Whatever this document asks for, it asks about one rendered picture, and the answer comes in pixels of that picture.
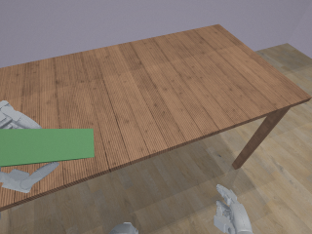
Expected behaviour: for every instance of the left robot hand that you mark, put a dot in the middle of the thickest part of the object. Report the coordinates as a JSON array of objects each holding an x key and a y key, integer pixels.
[{"x": 19, "y": 180}]

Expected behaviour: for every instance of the robot left thigh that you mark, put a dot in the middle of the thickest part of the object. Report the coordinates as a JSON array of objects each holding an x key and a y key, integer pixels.
[{"x": 124, "y": 228}]

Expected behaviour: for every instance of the table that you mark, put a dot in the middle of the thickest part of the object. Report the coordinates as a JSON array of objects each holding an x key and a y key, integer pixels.
[{"x": 145, "y": 98}]

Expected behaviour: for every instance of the right robot hand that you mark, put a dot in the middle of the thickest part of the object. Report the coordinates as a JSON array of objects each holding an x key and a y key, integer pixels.
[{"x": 235, "y": 218}]

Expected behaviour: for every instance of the sponge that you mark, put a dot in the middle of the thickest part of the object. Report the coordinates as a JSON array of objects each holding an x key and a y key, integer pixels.
[{"x": 20, "y": 147}]

